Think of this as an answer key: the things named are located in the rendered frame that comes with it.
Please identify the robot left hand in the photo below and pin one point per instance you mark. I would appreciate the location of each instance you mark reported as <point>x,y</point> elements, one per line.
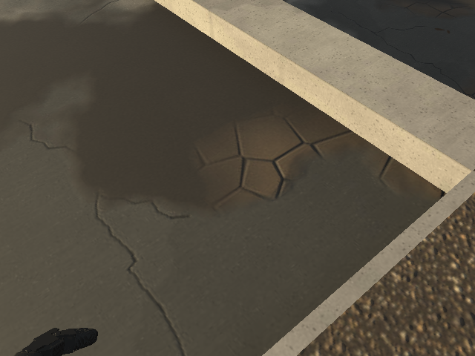
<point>58,343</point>

